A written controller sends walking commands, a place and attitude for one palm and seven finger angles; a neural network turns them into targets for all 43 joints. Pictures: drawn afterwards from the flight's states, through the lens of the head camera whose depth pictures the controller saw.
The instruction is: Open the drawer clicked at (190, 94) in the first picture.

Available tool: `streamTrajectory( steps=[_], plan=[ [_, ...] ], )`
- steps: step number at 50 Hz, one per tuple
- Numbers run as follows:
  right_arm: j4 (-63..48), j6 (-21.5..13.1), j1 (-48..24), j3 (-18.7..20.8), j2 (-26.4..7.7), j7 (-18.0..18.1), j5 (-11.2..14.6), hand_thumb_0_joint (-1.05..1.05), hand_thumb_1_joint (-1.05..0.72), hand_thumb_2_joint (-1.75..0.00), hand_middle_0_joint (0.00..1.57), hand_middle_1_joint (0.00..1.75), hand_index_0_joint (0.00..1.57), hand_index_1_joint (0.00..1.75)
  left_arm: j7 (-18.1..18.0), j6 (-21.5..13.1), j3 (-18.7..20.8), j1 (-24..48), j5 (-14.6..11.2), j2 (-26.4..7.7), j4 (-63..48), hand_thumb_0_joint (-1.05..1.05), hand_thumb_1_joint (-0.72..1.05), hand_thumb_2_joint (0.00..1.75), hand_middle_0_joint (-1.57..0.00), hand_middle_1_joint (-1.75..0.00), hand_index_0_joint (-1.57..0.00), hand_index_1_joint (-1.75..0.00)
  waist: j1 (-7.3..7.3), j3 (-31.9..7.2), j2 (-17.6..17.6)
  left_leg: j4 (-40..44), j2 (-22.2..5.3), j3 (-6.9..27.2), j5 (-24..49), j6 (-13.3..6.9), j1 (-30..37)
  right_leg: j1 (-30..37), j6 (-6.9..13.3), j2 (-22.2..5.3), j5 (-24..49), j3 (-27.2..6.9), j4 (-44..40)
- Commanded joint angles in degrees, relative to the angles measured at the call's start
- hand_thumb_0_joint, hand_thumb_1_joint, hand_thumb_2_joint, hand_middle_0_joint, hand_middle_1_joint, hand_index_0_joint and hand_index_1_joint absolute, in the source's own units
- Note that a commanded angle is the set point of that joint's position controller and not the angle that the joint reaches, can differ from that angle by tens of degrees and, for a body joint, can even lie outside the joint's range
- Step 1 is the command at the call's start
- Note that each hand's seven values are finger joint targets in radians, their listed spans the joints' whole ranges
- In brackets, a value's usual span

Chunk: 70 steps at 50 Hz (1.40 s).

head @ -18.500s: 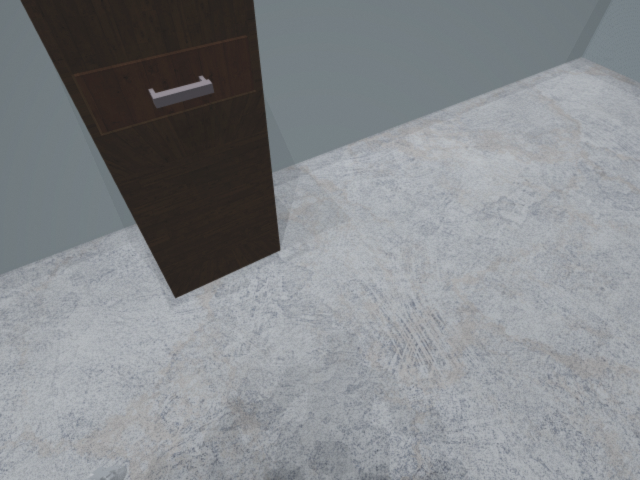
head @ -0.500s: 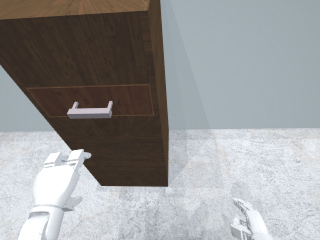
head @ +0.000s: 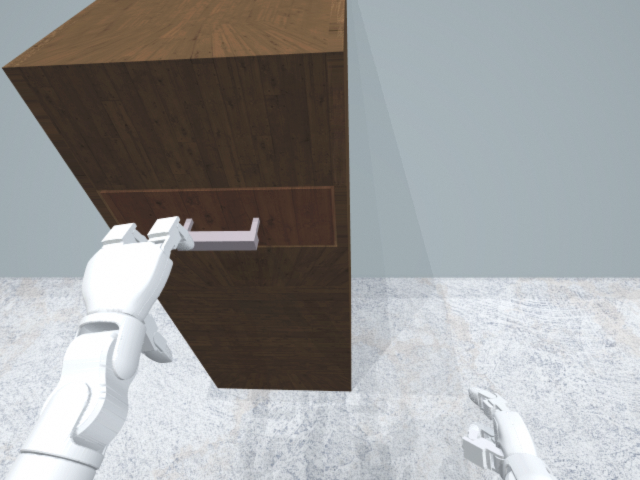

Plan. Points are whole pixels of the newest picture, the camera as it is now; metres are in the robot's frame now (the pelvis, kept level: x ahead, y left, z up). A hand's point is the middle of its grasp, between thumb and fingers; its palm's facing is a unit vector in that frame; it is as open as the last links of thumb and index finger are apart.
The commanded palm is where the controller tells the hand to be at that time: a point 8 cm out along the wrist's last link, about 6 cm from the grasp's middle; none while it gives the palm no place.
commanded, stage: raise the hand with hooked fingers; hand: left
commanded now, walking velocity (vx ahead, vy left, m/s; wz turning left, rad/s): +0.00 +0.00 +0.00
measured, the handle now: (219, 232) +0.48 +0.25 +0.01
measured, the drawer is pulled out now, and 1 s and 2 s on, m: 0.00 0.00 0.00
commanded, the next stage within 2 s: move the hooked fingers above the handle in 0.54 s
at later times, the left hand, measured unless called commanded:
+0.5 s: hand (144, 289) +0.29 +0.25 +0.11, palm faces +0.09 -0.09 -0.99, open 13.9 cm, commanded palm +0.26 +0.25 +0.18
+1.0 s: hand (162, 275) +0.31 +0.24 +0.11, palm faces +0.05 -0.06 -1.00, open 13.9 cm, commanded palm +0.29 +0.24 +0.16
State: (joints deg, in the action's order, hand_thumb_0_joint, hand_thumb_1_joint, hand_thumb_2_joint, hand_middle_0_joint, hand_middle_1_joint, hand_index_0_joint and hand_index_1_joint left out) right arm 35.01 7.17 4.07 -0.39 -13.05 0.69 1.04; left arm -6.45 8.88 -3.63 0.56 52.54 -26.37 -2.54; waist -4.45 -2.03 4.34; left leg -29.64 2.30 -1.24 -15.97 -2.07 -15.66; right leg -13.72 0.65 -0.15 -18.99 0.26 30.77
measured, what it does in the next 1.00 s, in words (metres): stands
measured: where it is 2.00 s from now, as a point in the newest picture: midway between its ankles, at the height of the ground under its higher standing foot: outside the picture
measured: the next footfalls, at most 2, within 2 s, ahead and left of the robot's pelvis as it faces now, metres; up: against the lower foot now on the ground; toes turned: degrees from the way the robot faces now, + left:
none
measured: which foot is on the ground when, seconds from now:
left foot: down 0.00-1.00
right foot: down 0.00-1.00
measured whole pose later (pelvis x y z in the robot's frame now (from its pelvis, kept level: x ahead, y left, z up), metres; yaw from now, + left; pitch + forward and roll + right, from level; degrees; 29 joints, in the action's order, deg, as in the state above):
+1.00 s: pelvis -0.01 -0.01 +0.00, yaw +1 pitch +2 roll +1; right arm 36.9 6.4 7.1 -0.1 -15.0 1.8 1.7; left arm -1.5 2.1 -2.2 11.1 51.5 -29.2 8.3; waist -4.1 -0.7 4.6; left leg -26.4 1.4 -0.1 -13.1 -1.0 -15.2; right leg -13.2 1.8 0.8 -16.5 1.3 27.8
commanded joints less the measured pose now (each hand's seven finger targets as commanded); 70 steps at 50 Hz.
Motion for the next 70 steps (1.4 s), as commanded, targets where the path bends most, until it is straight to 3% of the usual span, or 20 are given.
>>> streamTrajectory(
  steps=[1, 7, 12, 21, 23, 31, 35, 40, 44, 45, 47, 50, 53, 55, 58, 60, 61, 62, 63, 70],
  plan=[
    [-8.36, -1.62, -6.39, 1.44, -6.43, 0.64, 0.01, 0.0, -0.9, -0.9, 0.2, 0.3, 0.2, 0.3, 1.56, -0.09, 6.1, 19.82, 0.52, -12.02, -9.88, 0.0, -0.5, 0.3, -0.3, -1.2, -0.3, -1.2, 0.7, -11.82, -0.5, 4.2, -1.34, 2.38, 22.01, 0.9, 8.74, 3.16, 1.56, 1.08, 17.23, 0.75, -4.11],
    [-7.76, -1.59, -5.52, 1.16, -6.66, 0.77, 0.15, 0.0, -0.9, -0.9, 0.2, 0.3, 0.2, 0.3, 4.61, -2.07, 7.37, 27.05, -0.16, -14.95, -7.95, 0.0, -0.5, 0.3, -0.3, -1.2, -0.3, -1.2, 0.56, -11.85, -0.69, 6.33, -1.77, 3.76, 20.62, 1.3, 10.33, 3.33, 1.84, 1.48, 13.58, 1.38, -5.87],
    [-8.38, -1.41, -4.54, 1.55, -7.19, -0.51, 0.25, 0.0, -0.9, -0.9, 0.2, 0.3, 0.2, 0.3, 6.33, -3.19, 7.63, 20.39, -1.49, -13.37, -6.67, 0.0, -0.5, 0.3, -0.3, -1.2, -0.3, -1.2, -0.39, -11.28, -2.11, 6.87, -2.03, 3.5, 23.14, 1.65, 9.51, 4.42, 1.78, 1.43, 15.0, 1.69, -6.23],
    [-7.75, -3.16, -3.95, 2.17, -7.2, -0.36, 0.09, 0.0, -0.9, -0.9, 0.2, 0.3, 0.2, 0.3, 2.29, -6.75, 10.0, 23.99, -1.22, -15.6, -11.66, 0.0, -0.5, 0.3, -0.3, -1.2, -0.3, -1.2, -0.67, -13.89, -0.11, 7.03, -1.3, 3.44, 18.28, 1.26, 9.73, 4.19, 1.83, 1.51, 11.91, 1.13, -6.58],
    [-7.17, -3.12, -4.12, 2.23, -7.24, -0.19, 0.25, 0.0, -0.9, -0.9, 0.2, 0.3, 0.2, 0.3, 1.34, -6.45, 9.54, 24.01, -1.13, -15.11, -9.94, 0.0, -0.5, 0.3, -0.3, -1.2, -0.3, -1.2, -0.46, -11.67, 0.36, 7.57, -1.18, 3.36, 16.61, 1.41, 9.01, 3.15, 1.88, 1.65, 10.83, 1.24, -6.93],
    [-7.01, -3.24, -5.31, 1.93, -7.25, 0.23, 0.62, 0.0, -0.9, -0.9, 0.2, 0.3, 0.2, 0.3, 2.05, -4.1, 7.0, 22.68, -1.31, -13.1, -7.62, 0.0, -0.5, 0.3, -0.3, -1.2, -0.3, -1.2, -0.13, -11.43, -1.86, 7.53, -0.59, 2.06, 15.12, 0.79, 8.06, 4.69, 1.56, 1.27, 11.52, 0.67, -7.55],
    [-6.52, -2.75, -4.98, 1.61, -7.65, 1.13, 0.68, 0.0, -0.9, -0.9, 0.2, 0.3, 0.2, 0.3, 2.94, -3.64, 8.02, 25.62, -0.8, -15.08, -3.17, 0.0, -0.5, 0.3, -0.3, -1.2, -0.3, -1.2, 0.5, -9.01, -4.56, 7.54, -0.37, 1.28, 12.37, 0.38, 6.53, 3.98, 1.26, 1.27, 10.13, 0.25, -8.61],
    [-6.63, -3.02, -4.32, 1.73, -7.68, 1.84, 0.4, 0.0, -0.9, -0.9, 0.2, 0.3, 0.2, 0.3, 3.12, -5.88, 10.11, 28.0, -0.57, -17.66, -2.25, 0.0, -0.5, 0.3, -0.3, -1.2, -0.3, -1.2, 0.03, -12.71, -2.68, 6.26, 0.23, 0.82, 14.52, 0.12, 6.93, 5.88, 1.27, 1.04, 13.32, -0.46, -7.73],
    [-6.52, -3.05, -3.57, 2.05, -7.45, 1.86, 0.24, 0.0, -0.9, -0.9, 0.2, 0.3, 0.2, 0.3, 2.94, -7.25, 9.13, 27.85, -0.82, -15.92, -1.08, 0.0, -0.5, 0.3, -0.3, -1.2, -0.3, -1.2, 0.17, -13.43, -2.33, 4.98, 0.38, 0.45, 17.37, -0.08, 6.76, 5.6, 1.15, 0.84, 18.27, -0.47, -6.52],
    [-6.35, -2.9, -3.04, 2.14, -7.7, 1.76, 0.32, 0.0, -0.9, -0.9, 0.2, 0.3, 0.2, 0.3, 2.76, -7.22, 11.06, 27.19, -1.03, -17.63, 0.26, 0.0, -0.5, 0.3, -0.3, -1.2, -0.3, -1.2, 0.13, -12.9, -3.08, 5.04, 0.39, 0.42, 16.92, 0.11, 5.65, 6.13, 1.2, 0.86, 17.59, -0.47, -6.66],
    [-6.45, -2.89, -2.88, 2.33, -7.64, 1.57, 0.35, 0.0, -0.9, -0.9, 0.2, 0.3, 0.2, 0.3, 2.8, -7.53, 9.36, 27.48, -0.81, -15.7, 0.28, 0.0, -0.5, 0.3, -0.3, -1.2, -0.3, -1.2, 0.3, -13.08, -3.01, 4.5, 0.39, 0.36, 17.85, -0.02, 5.36, 5.35, 1.13, 0.84, 19.2, -0.35, -5.87],
    [-6.37, -2.47, -2.58, 2.49, -8.18, 1.73, 0.29, 0.0, -0.9, -0.9, 0.2, 0.3, 0.2, 0.3, 2.53, -7.4, 11.32, 27.09, -0.77, -18.02, 1.9, 0.0, -0.5, 0.3, -0.3, -1.2, -0.3, -1.2, 0.18, -13.3, -3.95, 3.96, 0.61, 0.02, 17.75, -0.09, 4.11, 6.02, 1.01, 0.75, 20.08, -0.79, -5.62],
    [-6.3, -2.62, -1.91, 2.78, -7.93, 1.95, 0.47, 0.0, -0.9, -0.9, 0.2, 0.3, 0.2, 0.3, 2.38, -7.9, 8.05, 30.47, -0.59, -15.17, 1.82, 0.0, -0.5, 0.3, -0.3, -1.2, -0.3, -1.2, 1.22, -14.01, -3.26, 2.96, 0.68, 0.06, 17.37, -0.41, 4.94, 3.74, 0.86, 0.83, 19.83, -0.56, -4.89],
    [-6.13, -2.69, -1.1, 3.07, -8.25, 2.23, 0.31, 0.0, -0.9, -0.9, 0.2, 0.3, 0.2, 0.3, 1.84, -8.42, 10.31, 31.35, -0.66, -17.77, 2.42, 0.0, -0.5, 0.3, -0.3, -1.2, -0.3, -1.2, 0.97, -15.15, -4.56, 2.51, 0.69, 0.01, 17.61, -0.51, 4.37, 4.77, 0.8, 0.74, 20.56, -1.0, -4.7],
    [-5.83, -2.61, -0.64, 3.19, -8.02, 2.37, 0.41, 0.0, -0.9, -0.9, 0.2, 0.3, 0.2, 0.3, 1.3, -9.08, 9.84, 32.08, -0.38, -17.17, 3.57, 0.0, -0.5, 0.3, -0.3, -1.2, -0.3, -1.2, 1.12, -15.93, -3.23, 1.65, 0.78, 0.07, 19.03, -0.61, 4.34, 4.03, 0.88, 0.77, 22.76, -0.76, -3.52],
    [-5.3, -2.32, 0.25, 3.43, -8.43, 2.41, 0.39, 0.0, -0.9, -0.9, 0.2, 0.3, 0.2, 0.3, 0.82, -9.0, 12.02, 32.51, -0.24, -19.38, 6.22, 0.0, -0.5, 0.3, -0.3, -1.2, -0.3, -1.2, 0.96, -16.14, -4.66, 1.4, 0.68, 0.04, 19.11, -0.55, 3.15, 4.43, 0.88, 0.88, 22.78, -0.94, -3.35],
    [-5.63, -2.42, 0.24, 3.38, -8.27, 2.4, 0.49, 0.0, -0.9, -0.9, 0.2, 0.3, 0.2, 0.3, 0.89, -8.99, 10.27, 33.05, -0.26, -17.68, 6.14, 0.0, -0.5, 0.3, -0.3, -1.2, -0.3, -1.2, 1.12, -16.55, -4.49, 1.05, 0.82, 0.0, 19.25, -0.7, 3.01, 4.31, 0.77, 0.7, 23.69, -0.86, -2.85],
    [-5.21, -2.32, 0.67, 3.62, -8.4, 2.43, 0.49, 0.0, -0.9, -0.9, 0.2, 0.3, 0.2, 0.3, 0.6, -9.06, 12.13, 32.98, -0.06, -19.45, 6.69, 0.0, -0.5, 0.3, -0.3, -1.2, -0.3, -1.2, 1.02, -17.41, -4.13, 0.78, 0.63, -0.12, 20.42, -0.65, 3.16, 4.58, 0.85, 0.82, 25.0, -0.85, -2.4],
    [-5.66, -2.21, 0.52, 3.62, -8.32, 2.31, 0.41, 0.0, -0.9, -0.9, 0.2, 0.3, 0.2, 0.3, 0.53, -8.99, 11.4, 32.63, 0.05, -18.82, 6.19, 0.0, -0.5, 0.3, -0.3, -1.2, -0.3, -1.2, 0.63, -18.09, -2.3, 0.54, 0.78, -0.06, 21.56, -0.58, 3.3, 4.77, 0.97, 0.82, 26.11, -0.81, -1.83],
    [-5.9, -1.52, 1.89, 4.06, -8.85, 1.97, 0.51, 0.0, -0.9, -0.9, 0.2, 0.3, 0.2, 0.3, 1.14, -8.42, 10.05, 32.74, 0.18, -17.51, 7.52, 0.0, -0.5, 0.3, -0.3, -1.2, -0.3, -1.2, 1.74, -18.52, -3.9, -0.54, 0.17, 0.18, 23.23, -0.58, 3.16, 2.85, 1.03, 1.24, 26.06, -0.32, -0.94]
  ],
)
